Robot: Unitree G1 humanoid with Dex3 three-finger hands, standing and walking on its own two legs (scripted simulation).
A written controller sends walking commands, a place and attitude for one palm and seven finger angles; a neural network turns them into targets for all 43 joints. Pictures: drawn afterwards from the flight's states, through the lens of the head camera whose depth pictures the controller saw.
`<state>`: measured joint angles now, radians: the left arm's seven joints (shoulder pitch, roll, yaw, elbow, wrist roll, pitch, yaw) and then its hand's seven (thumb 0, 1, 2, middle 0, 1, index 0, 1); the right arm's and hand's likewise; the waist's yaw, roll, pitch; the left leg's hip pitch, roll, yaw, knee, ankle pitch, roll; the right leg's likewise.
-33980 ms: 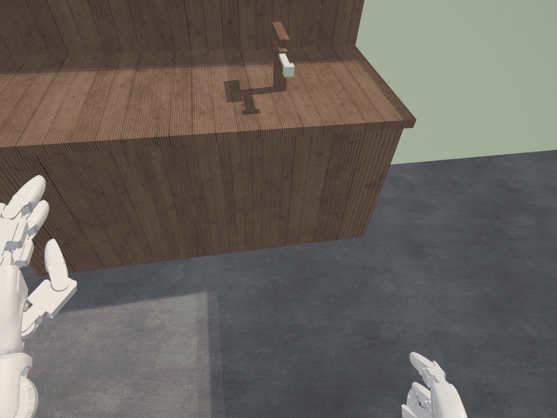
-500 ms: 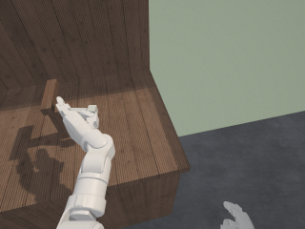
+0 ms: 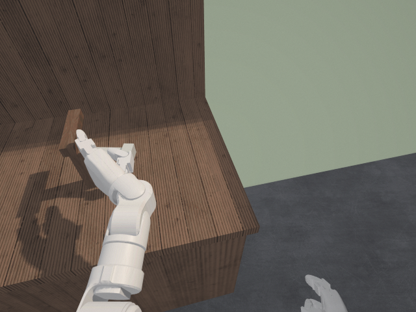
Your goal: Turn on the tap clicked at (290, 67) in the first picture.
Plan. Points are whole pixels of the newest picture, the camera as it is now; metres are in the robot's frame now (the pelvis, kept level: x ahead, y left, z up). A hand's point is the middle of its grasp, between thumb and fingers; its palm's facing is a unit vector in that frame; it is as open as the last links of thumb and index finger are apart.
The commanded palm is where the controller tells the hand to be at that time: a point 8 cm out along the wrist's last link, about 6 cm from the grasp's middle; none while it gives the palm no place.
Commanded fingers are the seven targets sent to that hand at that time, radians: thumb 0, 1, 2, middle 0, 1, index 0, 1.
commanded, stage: lift the hand up off the lever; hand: left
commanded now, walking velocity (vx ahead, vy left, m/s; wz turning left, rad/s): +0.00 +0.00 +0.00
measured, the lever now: (128, 151) +0.44 +0.24 +0.06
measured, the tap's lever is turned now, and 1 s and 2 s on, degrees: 75 75 75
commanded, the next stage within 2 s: draw the hand back beside the body in 0.70 s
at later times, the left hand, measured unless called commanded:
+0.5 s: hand (127, 146) +0.38 +0.20 +0.14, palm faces +0.79 -0.62 -0.03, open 7.8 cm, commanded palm +0.31 +0.21 +0.14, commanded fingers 0.00 0.90 0.90 -0.15 -0.15 -0.15 -0.15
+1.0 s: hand (140, 150) +0.35 +0.16 +0.16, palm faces +0.41 -0.91 -0.09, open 7.8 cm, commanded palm +0.29 +0.22 +0.15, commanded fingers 0.00 0.90 0.90 -0.16 -0.18 -0.16 -0.18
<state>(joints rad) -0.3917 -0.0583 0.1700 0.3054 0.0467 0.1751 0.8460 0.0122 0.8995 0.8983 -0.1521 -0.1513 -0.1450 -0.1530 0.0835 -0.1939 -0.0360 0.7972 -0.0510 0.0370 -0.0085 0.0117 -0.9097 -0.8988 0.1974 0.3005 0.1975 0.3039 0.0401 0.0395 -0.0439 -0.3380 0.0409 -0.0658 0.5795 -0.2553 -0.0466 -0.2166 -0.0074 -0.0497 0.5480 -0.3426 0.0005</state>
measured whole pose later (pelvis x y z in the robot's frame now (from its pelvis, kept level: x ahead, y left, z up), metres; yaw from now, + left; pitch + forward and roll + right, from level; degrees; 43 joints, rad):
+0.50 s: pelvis +0.02 +0.00 +0.01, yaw -1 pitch +0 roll +0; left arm -0.36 -0.05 0.17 0.19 0.02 0.26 0.81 0.01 0.90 0.90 -0.15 -0.15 -0.15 -0.15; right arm 0.05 -0.18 -0.03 0.78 -0.04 0.05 -0.01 0.01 -0.91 -0.90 0.20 0.30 0.20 0.30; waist 0.06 0.04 -0.04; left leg -0.26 0.04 -0.05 0.52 -0.26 -0.05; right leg -0.14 -0.01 -0.04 0.48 -0.34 0.00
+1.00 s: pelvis +0.01 -0.01 +0.01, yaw -2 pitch -3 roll +0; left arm -0.19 0.11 0.10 0.00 -0.04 0.26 0.35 0.01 0.90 0.90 -0.16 -0.16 -0.15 -0.16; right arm 0.06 -0.18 0.01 0.71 0.01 0.10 -0.08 0.01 -0.91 -0.90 0.20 0.30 0.20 0.30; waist 0.04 0.04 -0.02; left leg -0.18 0.05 -0.03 0.46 -0.23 -0.05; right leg -0.09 0.00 -0.02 0.47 -0.32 -0.01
